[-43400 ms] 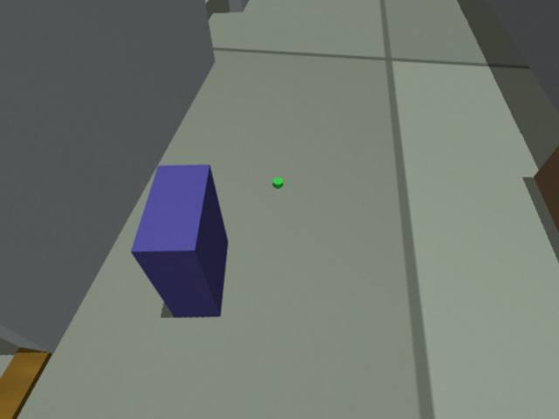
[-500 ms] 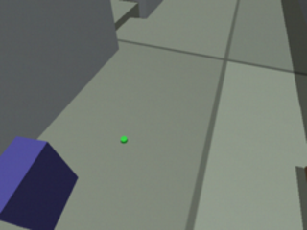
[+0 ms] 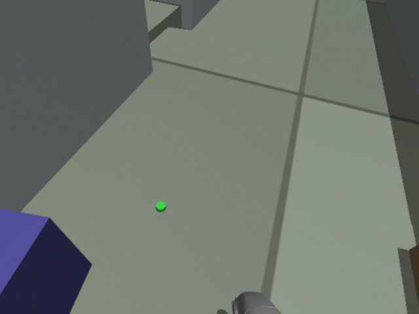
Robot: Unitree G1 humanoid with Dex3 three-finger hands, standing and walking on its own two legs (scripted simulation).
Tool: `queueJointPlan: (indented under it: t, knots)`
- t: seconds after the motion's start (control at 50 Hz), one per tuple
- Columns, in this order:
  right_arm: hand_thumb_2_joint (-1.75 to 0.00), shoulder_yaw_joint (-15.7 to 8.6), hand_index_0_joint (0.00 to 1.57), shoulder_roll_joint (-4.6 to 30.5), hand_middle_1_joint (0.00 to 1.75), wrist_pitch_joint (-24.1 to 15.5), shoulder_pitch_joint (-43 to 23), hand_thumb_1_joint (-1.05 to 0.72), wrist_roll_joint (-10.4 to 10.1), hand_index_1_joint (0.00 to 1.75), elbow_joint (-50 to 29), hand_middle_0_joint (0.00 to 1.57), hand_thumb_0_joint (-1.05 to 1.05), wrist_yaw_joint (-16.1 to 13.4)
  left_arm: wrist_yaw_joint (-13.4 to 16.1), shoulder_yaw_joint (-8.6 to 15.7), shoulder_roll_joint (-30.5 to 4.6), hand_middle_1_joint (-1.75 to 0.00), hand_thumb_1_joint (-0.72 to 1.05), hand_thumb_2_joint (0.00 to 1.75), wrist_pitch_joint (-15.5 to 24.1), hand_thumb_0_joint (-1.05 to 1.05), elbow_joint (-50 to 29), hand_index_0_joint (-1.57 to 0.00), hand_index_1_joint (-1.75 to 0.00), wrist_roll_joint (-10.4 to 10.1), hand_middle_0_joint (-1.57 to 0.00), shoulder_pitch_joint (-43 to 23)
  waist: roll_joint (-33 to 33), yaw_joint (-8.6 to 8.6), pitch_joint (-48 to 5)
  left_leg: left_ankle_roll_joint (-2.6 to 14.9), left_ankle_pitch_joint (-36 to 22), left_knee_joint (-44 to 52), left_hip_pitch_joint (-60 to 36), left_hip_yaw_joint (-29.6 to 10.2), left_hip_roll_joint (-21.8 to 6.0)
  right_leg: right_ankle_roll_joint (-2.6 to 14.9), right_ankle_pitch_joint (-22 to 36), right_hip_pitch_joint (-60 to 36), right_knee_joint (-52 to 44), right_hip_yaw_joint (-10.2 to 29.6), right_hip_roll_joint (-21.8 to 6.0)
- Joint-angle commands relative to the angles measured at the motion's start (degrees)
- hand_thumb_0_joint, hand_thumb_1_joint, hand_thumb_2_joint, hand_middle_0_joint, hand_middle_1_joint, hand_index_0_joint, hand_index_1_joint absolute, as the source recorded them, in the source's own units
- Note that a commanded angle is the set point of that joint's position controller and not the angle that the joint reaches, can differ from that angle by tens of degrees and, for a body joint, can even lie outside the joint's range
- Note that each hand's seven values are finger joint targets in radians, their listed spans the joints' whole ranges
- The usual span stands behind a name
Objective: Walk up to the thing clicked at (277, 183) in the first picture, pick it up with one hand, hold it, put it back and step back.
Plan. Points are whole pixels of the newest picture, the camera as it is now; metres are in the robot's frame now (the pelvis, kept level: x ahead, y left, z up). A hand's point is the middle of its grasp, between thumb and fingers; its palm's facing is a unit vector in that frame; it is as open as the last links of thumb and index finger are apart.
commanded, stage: walk up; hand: left
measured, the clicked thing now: (161, 206) +0.74 +0.22 -0.76
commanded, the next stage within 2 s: none
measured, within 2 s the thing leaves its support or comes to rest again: neither
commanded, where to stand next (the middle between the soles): +0.35 -0.04 m, yaw +1 degrees
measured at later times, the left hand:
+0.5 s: hand (121, 245) +0.29 +0.21 -0.14, palm faces -0.04 -0.94 -0.34, open 7.4 cm
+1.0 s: hand (133, 226) +0.35 +0.20 -0.17, palm faces -0.03 -0.92 -0.39, open 7.4 cm
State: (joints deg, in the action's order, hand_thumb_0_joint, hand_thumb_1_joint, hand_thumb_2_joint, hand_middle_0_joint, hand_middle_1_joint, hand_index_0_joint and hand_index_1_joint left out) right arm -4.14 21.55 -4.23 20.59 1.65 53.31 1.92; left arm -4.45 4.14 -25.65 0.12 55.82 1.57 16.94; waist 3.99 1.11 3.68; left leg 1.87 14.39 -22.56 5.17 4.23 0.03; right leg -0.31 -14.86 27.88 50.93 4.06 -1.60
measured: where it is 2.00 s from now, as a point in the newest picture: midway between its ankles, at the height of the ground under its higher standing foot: (216, 297)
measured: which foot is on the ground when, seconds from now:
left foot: down 0.00-0.24, up 0.26-0.56, down 0.58-1.00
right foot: up 0.00-0.18, down 0.20-0.58, up 0.60-0.84, down 0.86-1.00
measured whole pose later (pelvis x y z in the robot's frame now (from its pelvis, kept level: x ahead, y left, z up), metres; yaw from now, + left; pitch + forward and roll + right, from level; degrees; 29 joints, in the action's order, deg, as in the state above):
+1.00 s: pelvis +0.28 -0.07 -0.03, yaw +1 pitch -2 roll +0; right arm -1.1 23.4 -0.2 10.6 -0.8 51.5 -0.1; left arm -0.6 0.5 -21.7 1.3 53.9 0.8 12.1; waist -2.0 -0.2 4.8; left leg 0.5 19.8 -40.1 18.4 -0.4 -1.6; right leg -0.8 -19.6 19.0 40.1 -1.6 -2.3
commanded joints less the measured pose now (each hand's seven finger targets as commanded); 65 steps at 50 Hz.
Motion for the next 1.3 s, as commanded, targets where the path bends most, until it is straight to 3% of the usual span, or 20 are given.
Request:
queueJointPlan:
  t: [0.0,0.12,0.18,0.22,0.24,0.34,0.44,0.5,0.52,0.54,0.56,0.58,0.68,0.76,0.82,0.86,0.88,0.92,0.98,1.28]
  knots:
    - [-0.90,-4.2,0.20,16.7,0.30,-2.0,-0.3,-0.90,-0.8,0.30,-5.8,0.20,0.00,-0.8,-0.5,2.0,-8.8,-0.30,0.90,0.90,1.6,0.00,-7.2,-0.20,-0.30,0.0,-0.20,-6.2,-10.9,1.59,5.4,8.49,7.3,13.8,1.5,-11.1,-13.9,0.04,5.2,4.8,-8.6,-1.9,-3.3]
    - [-0.90,-3.9,0.20,16.7,0.30,-1.0,2.4,-0.90,-0.9,0.30,-7.7,0.20,0.00,-1.0,-0.4,2.2,-6.2,-0.30,0.90,0.90,2.6,0.00,-9.7,-0.20,-0.30,-0.3,-0.20,-9.3,-10.8,1.64,0.8,7.44,-19.3,2.1,-1.1,-6.7,-13.3,2.67,4.5,-6.5,-18.7,-7.8,-0.2]
    - [-0.90,-2.1,0.20,13.1,0.30,-0.6,3.5,-0.90,-1.4,0.30,-9.5,0.20,0.00,-1.4,0.9,4.3,-9.7,-0.30,0.90,0.90,3.5,0.00,-7.0,-0.20,-0.30,-0.2,-0.20,3.2,-0.7,-4.98,-7.0,4.14,-21.5,-21.0,7.2,-2.4,-8.1,5.38,3.1,-29.0,-24.7,-5.9,0.2]
    - [-0.90,-1.6,0.20,13.2,0.30,-0.3,4.0,-0.90,-2.2,0.30,-10.7,0.20,0.00,-1.9,1.7,6.0,-17.2,-0.30,0.90,0.90,3.6,0.00,-7.6,-0.20,-0.30,-1.3,-0.20,8.4,12.0,-7.48,-9.7,0.98,16.4,-45.2,27.9,-2.9,2.0,16.81,-5.3,-37.2,-34.6,30.9,-22.2]
    - [-0.90,-2.2,0.20,15.0,0.30,0.0,2.4,-0.90,-1.8,0.30,-9.4,0.20,0.00,-2.3,2.1,5.5,-15.4,-0.30,0.90,0.90,3.4,0.00,-8.9,-0.20,-0.30,-1.8,-0.20,5.5,4.4,-6.25,-5.8,0.88,16.1,-49.2,27.6,-8.8,-0.8,17.67,-3.8,-30.5,-34.2,27.5,-22.0]
    - [-0.90,-1.7,0.20,12.3,0.30,0.0,6.8,-0.90,-1.4,0.30,-6.7,0.20,0.00,-0.7,2.5,3.5,-10.4,-0.30,0.90,0.90,3.6,0.00,-12.8,-0.20,-0.30,-1.2,-0.20,-2.2,6.3,-1.29,-0.6,-1.12,7.6,-34.8,20.9,-4.8,-3.9,14.33,7.9,-15.5,-33.2,3.3,-10.6]
    - [-0.90,-1.8,0.20,11.1,0.30,-1.2,2.0,-0.90,-0.7,0.30,-8.5,0.20,0.00,-0.5,1.8,3.6,-10.5,-0.30,0.90,0.90,3.3,0.00,-15.6,-0.20,-0.30,-0.4,-0.20,-0.7,5.9,-3.44,-1.2,-2.27,3.4,-18.0,17.5,-0.5,-3.2,15.16,10.6,-14.4,-30.8,2.4,-11.7]
    - [-0.90,-1.8,0.20,9.4,0.30,-1.9,5.6,-0.90,-0.5,0.30,-6.6,0.20,0.00,-2.0,2.4,2.0,-9.3,-0.30,0.90,0.90,2.2,0.00,-16.0,-0.20,-0.30,-1.1,-0.20,-4.3,1.4,0.51,-4.3,-0.98,-10.1,-9.8,3.4,0.9,-0.7,11.61,15.6,-7.2,-19.9,-0.9,-10.4]
    - [-0.90,-2.2,0.20,11.1,0.30,-2.1,6.9,-0.90,-0.4,0.30,-6.2,0.20,0.00,-2.5,2.7,0.8,-6.8,-0.30,0.90,0.90,1.8,0.00,-16.4,-0.20,-0.30,-1.4,-0.20,-4.6,-2.7,1.76,-5.2,-0.18,-12.6,-7.1,-1.5,-1.2,-1.1,8.93,11.4,-4.4,-14.9,-2.1,-7.9]
    - [-0.90,-3.5,0.20,15.7,0.30,-2.4,8.8,-0.90,0.2,0.30,-6.8,0.20,0.00,-2.7,2.6,0.2,-4.9,-0.30,0.90,0.90,2.0,0.00,-17.1,-0.20,-0.30,-1.7,-0.20,-3.4,-12.5,2.77,-7.0,2.41,-8.4,-2.3,-4.6,-12.9,-9.2,5.94,1.6,-0.3,-4.3,-6.3,-2.1]
    - [-0.90,-3.8,0.20,19.4,0.30,-2.6,7.9,-0.90,0.7,0.30,-8.6,0.20,0.00,-2.9,2.9,-0.2,-2.7,-0.30,0.90,0.90,1.4,0.00,-16.5,-0.20,-0.30,-1.9,-0.20,-0.2,-16.6,1.00,-6.6,7.93,-6.3,4.1,-4.2,-34.3,-22.0,2.98,-17.2,5.2,4.1,-4.1,3.8]
    - [-0.90,-4.3,0.20,21.4,0.30,-2.3,4.8,-0.90,-1.1,0.30,-9.6,0.20,0.00,-2.7,3.7,1.5,-9.1,-0.30,0.90,0.90,0.4,0.00,-13.9,-0.20,-0.30,-1.7,-0.20,2.5,-12.0,0.42,-6.9,14.17,-2.0,4.0,-0.7,-37.8,-25.5,3.28,-21.8,2.2,10.4,-0.3,1.3]
    - [-0.90,-2.1,0.20,15.9,0.30,-1.7,-1.5,-0.90,-0.7,0.30,-10.0,0.20,0.00,-3.3,3.6,1.4,-8.5,-0.30,0.90,0.90,0.5,0.00,-10.2,-0.20,-0.30,-1.3,-0.20,2.3,-13.5,-1.46,-3.5,9.62,-16.3,-0.5,6.1,-16.2,-15.7,2.51,-13.6,-1.2,3.3,-0.6,-2.1]
    - [-0.90,-1.2,0.20,15.7,0.30,-0.3,-4.6,-0.90,-0.9,0.30,-9.9,0.20,0.00,-3.0,3.9,1.0,-6.4,-0.30,0.90,0.90,1.2,0.00,-7.8,-0.20,-0.30,-1.5,-0.20,1.8,-15.6,-1.54,-6.1,8.77,-27.2,-6.8,10.0,-10.6,-14.1,1.38,-7.9,-11.1,-9.9,-5.7,-0.3]
    - [-0.90,0.2,0.20,12.5,0.30,1.4,-8.7,-0.90,-2.3,0.30,-10.3,0.20,0.00,-2.7,4.7,1.3,-8.5,-0.30,0.90,0.90,2.2,0.00,-5.3,-0.20,-0.30,-0.9,-0.20,3.5,-9.0,-3.89,-7.7,3.32,-12.6,-15.0,15.8,-7.1,-9.3,2.72,8.0,-19.7,-21.9,-4.3,-0.7]
    - [-0.90,0.6,0.20,9.9,0.30,2.8,-7.4,-0.90,-2.7,0.30,-9.0,0.20,0.00,-2.8,4.9,1.7,-14.8,-0.30,0.90,0.90,2.8,0.00,-6.7,-0.20,-0.30,-1.1,-0.20,-2.8,4.2,-1.28,-4.4,-0.74,12.7,-23.7,16.6,-4.3,-1.0,11.98,6.2,-9.2,-30.4,18.6,-18.5]
    - [-0.90,-0.2,0.20,12.2,0.30,3.4,-7.1,-0.90,-2.4,0.30,-7.0,0.20,0.00,-2.9,4.8,1.5,-14.9,-0.30,0.90,0.90,2.8,0.00,-7.5,-0.20,-0.30,-0.9,-0.20,-6.8,4.3,-0.38,-1.7,-0.90,16.5,-27.3,12.9,-5.7,-1.9,14.33,4.9,-4.4,-29.6,19.5,-19.4]
    - [-0.90,0.2,0.20,11.6,0.30,3.1,-7.1,-0.90,-3.0,0.30,-4.6,0.20,0.00,-2.5,5.1,0.4,-12.1,-0.30,0.90,0.90,2.8,0.00,-6.9,-0.20,-0.30,-0.9,-0.20,-9.3,3.8,0.66,-1.5,-0.24,11.6,-20.2,13.2,-5.8,-2.0,10.98,10.5,-7.7,-26.2,10.7,-14.2]
    - [-0.90,-0.1,0.20,13.2,0.30,1.9,-6.6,-0.90,-2.0,0.30,-2.2,0.20,0.00,-2.5,5.0,-0.5,-9.4,-0.30,0.90,0.90,2.7,0.00,-5.7,-0.20,-0.30,-1.4,-0.20,-8.6,2.7,-0.11,-7.4,1.33,-15.0,-9.2,4.1,-10.5,-6.5,4.95,19.5,-9.8,-18.3,2.3,-8.4]
    - [-0.90,2.0,0.20,12.1,0.30,2.6,-16.8,-0.90,-1.9,0.30,5.8,0.20,0.00,-1.6,4.8,-1.2,-8.0,-0.30,0.90,0.90,1.9,0.00,2.4,-0.20,-0.30,-1.7,-0.20,-16.6,-3.9,-1.88,-5.8,0.59,-10.4,0.3,7.4,-11.2,-6.4,2.18,6.3,-20.4,-28.9,-2.1,-6.2]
